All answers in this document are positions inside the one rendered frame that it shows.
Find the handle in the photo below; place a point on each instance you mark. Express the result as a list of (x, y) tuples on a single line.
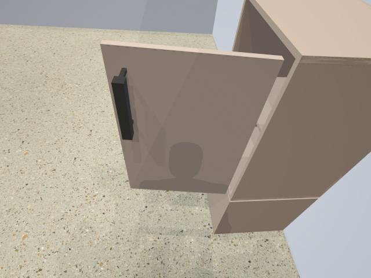
[(121, 97)]

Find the cupboard door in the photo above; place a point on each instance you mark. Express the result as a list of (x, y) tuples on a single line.
[(193, 110)]

